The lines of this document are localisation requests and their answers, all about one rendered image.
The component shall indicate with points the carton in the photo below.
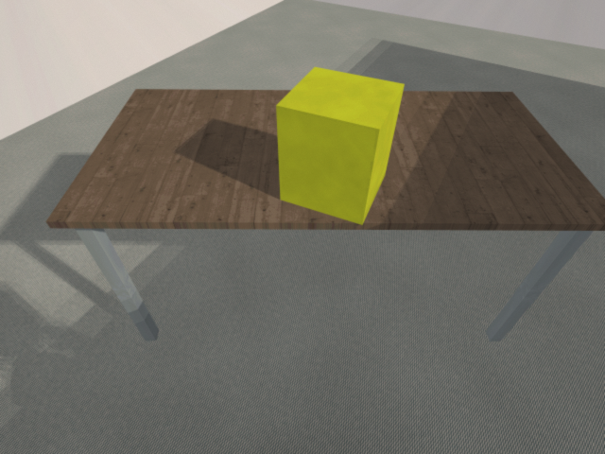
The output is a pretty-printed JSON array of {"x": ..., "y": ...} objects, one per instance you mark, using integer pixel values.
[{"x": 335, "y": 132}]

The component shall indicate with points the table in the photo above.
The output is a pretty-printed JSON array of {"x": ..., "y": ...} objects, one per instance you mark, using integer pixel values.
[{"x": 208, "y": 159}]

